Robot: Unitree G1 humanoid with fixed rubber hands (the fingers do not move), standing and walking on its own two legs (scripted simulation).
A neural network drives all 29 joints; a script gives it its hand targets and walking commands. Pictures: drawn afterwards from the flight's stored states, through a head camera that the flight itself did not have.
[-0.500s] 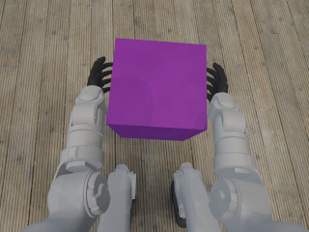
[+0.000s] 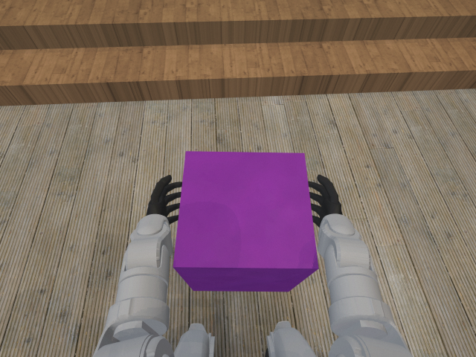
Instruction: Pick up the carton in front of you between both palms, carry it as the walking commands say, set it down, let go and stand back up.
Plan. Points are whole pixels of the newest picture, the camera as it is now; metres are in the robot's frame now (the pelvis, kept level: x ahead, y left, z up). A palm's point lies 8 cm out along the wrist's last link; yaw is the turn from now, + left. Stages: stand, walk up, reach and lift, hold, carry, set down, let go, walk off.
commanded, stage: reach and lift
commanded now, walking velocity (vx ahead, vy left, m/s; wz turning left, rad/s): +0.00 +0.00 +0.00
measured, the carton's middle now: (242, 229) +0.38 +0.00 -0.09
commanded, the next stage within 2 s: hold in 1.46 s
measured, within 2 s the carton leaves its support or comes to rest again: neither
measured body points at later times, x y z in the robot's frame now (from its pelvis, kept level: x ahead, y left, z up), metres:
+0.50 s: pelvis +0.03 +0.00 +0.09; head +0.01 +0.00 +0.54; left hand +0.34 +0.15 +0.11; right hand +0.34 -0.15 +0.11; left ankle +0.05 +0.13 -0.65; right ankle +0.05 -0.13 -0.65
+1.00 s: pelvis +0.03 +0.00 +0.10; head +0.01 +0.00 +0.55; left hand +0.34 +0.15 +0.12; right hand +0.34 -0.15 +0.12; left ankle +0.05 +0.13 -0.65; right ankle +0.05 -0.13 -0.65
